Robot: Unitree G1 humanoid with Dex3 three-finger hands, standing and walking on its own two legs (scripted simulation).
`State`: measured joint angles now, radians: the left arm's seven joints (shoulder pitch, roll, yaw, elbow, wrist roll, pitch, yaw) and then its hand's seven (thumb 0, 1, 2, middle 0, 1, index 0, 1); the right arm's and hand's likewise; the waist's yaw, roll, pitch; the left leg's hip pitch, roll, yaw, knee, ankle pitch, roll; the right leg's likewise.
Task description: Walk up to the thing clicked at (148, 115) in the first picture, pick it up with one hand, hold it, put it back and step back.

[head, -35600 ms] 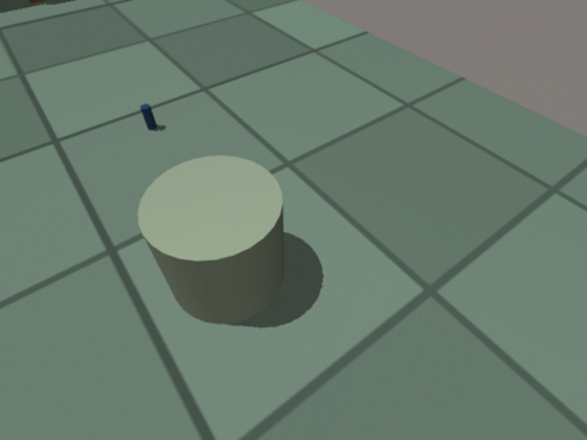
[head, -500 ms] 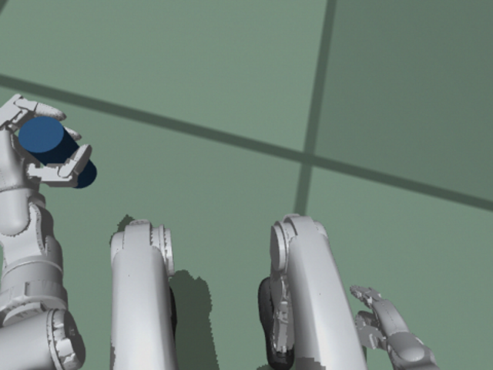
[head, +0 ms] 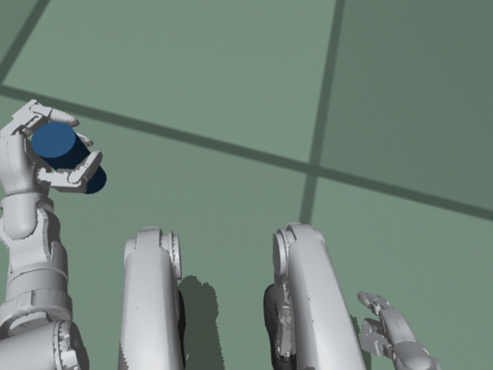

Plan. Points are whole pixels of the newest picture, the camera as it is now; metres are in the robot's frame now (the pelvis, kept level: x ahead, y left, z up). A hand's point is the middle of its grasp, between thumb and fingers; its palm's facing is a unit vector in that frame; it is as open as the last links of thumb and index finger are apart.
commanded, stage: lift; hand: left
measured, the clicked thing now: (74, 162) +0.42 +0.26 -0.04
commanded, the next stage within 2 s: hold in 1.92 s
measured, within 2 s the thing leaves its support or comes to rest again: neither
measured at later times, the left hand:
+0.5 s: hand (11, 108) +0.39 +0.23 +0.15, palm faces +0.20 -0.98 -0.04, open 8.2 cm
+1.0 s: hand out of the picture +0.39 +0.22 +0.29, palm faces +0.21 -0.98 -0.03, open 8.2 cm
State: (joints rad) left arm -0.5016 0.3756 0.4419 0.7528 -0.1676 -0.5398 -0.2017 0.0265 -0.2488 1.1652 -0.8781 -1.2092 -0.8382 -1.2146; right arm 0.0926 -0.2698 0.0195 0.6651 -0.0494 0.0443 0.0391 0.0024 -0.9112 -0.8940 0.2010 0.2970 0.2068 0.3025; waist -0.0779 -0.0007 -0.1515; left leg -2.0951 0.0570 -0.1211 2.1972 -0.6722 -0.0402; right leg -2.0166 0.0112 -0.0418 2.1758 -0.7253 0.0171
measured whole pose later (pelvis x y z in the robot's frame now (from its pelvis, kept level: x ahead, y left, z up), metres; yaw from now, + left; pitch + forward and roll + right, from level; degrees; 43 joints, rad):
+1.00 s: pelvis +0.05 +0.01 +0.25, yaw +4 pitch +20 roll -3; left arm -0.12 0.24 0.18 0.29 -0.18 -0.28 -0.03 0.03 -0.25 1.16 -0.89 -1.19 -0.85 -1.19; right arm 0.20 -0.22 0.00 0.62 0.03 -0.03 -0.03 0.01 -0.91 -0.89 0.20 0.30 0.21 0.30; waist -0.04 0.03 -0.14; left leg -1.13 0.06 -0.05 1.34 -0.55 -0.02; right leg -1.05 -0.01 -0.04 1.29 -0.58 0.02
